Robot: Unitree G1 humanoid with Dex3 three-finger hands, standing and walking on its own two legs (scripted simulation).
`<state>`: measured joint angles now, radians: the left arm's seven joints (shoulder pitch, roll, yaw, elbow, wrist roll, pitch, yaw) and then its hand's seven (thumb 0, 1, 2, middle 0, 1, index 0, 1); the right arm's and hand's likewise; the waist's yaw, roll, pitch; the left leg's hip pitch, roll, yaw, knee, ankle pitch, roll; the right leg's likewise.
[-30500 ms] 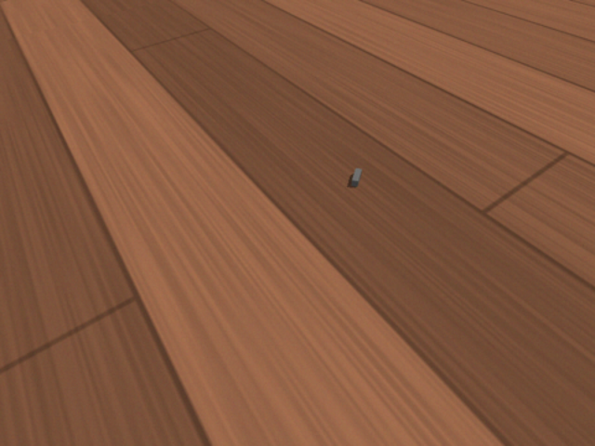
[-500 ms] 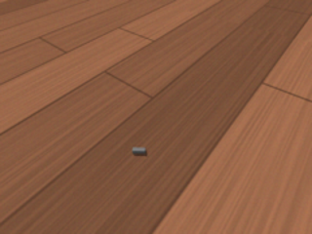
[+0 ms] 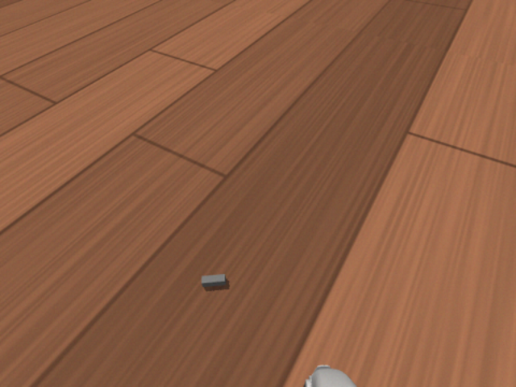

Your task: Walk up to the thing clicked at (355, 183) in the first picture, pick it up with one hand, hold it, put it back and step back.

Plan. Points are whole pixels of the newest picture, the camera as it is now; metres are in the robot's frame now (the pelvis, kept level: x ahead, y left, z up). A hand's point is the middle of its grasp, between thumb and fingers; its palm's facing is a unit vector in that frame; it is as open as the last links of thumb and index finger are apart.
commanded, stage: walk up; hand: left
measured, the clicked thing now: (213, 280) +0.64 +0.21 -0.75
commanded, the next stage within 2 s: none
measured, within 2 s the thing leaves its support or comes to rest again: neither
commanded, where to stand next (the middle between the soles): +0.27 -0.04 m, yaw +2 degrees
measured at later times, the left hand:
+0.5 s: hand (136, 347) +0.23 +0.26 -0.16, palm faces +0.00 -0.94 -0.35, open 7.4 cm
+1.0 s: hand (147, 327) +0.27 +0.24 -0.15, palm faces -0.02 -0.91 -0.40, open 7.4 cm
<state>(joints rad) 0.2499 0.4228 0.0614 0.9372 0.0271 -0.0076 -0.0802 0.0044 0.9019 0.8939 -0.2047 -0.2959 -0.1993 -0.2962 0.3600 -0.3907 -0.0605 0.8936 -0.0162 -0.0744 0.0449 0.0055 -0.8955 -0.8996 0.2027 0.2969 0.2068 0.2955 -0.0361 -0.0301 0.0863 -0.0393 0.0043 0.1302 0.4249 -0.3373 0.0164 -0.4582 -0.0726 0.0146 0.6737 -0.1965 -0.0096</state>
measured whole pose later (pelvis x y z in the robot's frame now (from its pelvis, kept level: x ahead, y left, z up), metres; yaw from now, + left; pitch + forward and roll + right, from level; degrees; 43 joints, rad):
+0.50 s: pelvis +0.18 -0.01 -0.02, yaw +1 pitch -3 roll +0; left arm 0.29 0.41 0.04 0.81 0.01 -0.02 -0.03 0.00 0.90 0.89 -0.21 -0.30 -0.20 -0.30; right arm 0.27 -0.39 -0.05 0.85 -0.02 -0.07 0.01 0.00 -0.90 -0.90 0.20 0.30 0.20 0.29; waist 0.03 -0.04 0.11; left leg -0.39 0.02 0.06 0.61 -0.16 0.01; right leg -0.20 -0.03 -0.06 0.73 -0.45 -0.03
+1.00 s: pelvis +0.21 -0.03 -0.01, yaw +0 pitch -3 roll +0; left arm 0.19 0.38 0.01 1.01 0.01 -0.01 0.00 0.00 0.90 0.89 -0.21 -0.30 -0.20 -0.30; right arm 0.12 -0.38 -0.01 0.99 0.01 0.01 0.02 0.01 -0.90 -0.90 0.20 0.30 0.20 0.29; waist 0.01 0.04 0.08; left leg -0.34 0.04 0.02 0.61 -0.22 -0.02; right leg -0.23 -0.04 -0.01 0.63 -0.35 0.03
